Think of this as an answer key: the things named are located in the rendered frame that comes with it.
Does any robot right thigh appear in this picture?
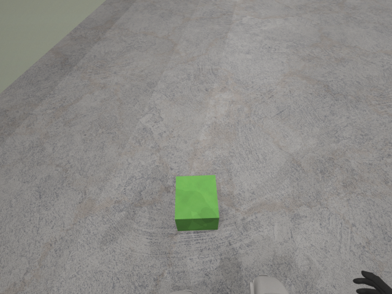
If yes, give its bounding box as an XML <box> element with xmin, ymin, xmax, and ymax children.
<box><xmin>249</xmin><ymin>276</ymin><xmax>289</xmax><ymax>294</ymax></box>

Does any right robot hand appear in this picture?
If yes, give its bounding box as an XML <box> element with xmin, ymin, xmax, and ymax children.
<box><xmin>353</xmin><ymin>271</ymin><xmax>392</xmax><ymax>294</ymax></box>

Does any carton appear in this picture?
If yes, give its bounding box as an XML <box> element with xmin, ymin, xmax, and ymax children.
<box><xmin>175</xmin><ymin>175</ymin><xmax>219</xmax><ymax>231</ymax></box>

